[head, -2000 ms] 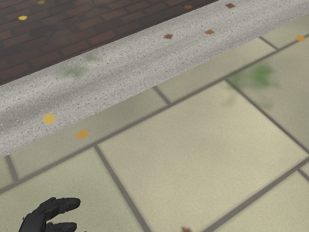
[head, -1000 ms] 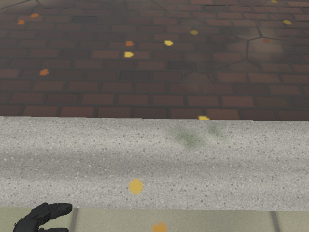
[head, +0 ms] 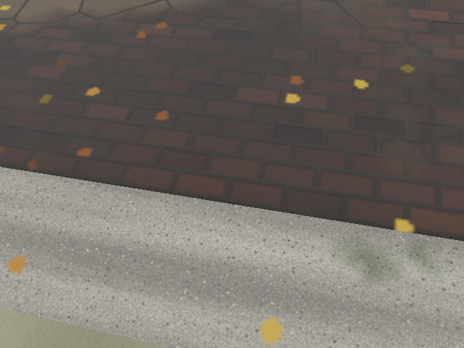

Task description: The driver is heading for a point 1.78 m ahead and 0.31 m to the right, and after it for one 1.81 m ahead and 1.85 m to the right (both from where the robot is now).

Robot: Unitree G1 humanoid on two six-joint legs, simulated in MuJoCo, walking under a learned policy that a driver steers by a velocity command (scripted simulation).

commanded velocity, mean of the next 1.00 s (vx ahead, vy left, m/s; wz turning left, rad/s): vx -0.03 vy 0.00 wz -0.45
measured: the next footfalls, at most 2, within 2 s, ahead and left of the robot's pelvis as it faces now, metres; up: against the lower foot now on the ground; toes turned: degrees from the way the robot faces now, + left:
left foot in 0.38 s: +0.09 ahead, +0.13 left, +0.00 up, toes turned -19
right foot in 0.78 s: -0.01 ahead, -0.12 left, +0.00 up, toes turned -27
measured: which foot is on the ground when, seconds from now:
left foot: up 0.00-0.36, down 0.38-0.78, up 0.80-1.00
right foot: down 0.00-0.38, up 0.40-0.76, down 0.78-1.00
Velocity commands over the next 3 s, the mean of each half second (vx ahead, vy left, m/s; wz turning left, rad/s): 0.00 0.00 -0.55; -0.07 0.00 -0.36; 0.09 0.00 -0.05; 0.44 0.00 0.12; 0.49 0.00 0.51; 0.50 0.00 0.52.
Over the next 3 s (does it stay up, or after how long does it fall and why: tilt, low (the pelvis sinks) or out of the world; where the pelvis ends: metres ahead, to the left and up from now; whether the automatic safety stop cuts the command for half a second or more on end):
stays up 0.73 -0.25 0.01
